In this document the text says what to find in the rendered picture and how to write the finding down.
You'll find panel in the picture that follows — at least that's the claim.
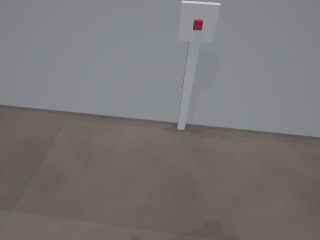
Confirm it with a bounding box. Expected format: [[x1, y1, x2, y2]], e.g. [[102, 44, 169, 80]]
[[177, 0, 221, 130]]

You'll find button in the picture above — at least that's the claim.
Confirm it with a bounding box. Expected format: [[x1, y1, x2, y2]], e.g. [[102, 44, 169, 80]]
[[193, 19, 203, 31]]

